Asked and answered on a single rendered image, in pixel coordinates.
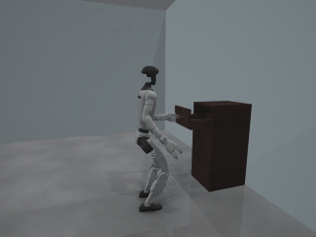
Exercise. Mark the drawer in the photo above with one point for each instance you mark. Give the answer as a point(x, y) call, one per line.
point(192, 121)

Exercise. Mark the robot right hand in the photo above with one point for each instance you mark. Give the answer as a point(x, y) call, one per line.
point(171, 146)

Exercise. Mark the robot right thigh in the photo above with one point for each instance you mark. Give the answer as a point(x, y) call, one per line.
point(149, 146)

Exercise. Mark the left robot shin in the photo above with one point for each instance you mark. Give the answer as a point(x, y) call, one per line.
point(151, 177)

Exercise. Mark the left robot forearm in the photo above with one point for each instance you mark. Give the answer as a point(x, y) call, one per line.
point(159, 117)

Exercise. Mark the robot right upper arm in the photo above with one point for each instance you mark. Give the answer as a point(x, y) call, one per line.
point(150, 99)

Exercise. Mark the robot left hand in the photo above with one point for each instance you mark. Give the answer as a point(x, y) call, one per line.
point(171, 117)

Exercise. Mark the cabinet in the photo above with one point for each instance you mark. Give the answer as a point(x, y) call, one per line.
point(219, 153)

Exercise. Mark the right robot forearm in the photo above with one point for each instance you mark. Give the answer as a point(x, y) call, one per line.
point(151, 126)

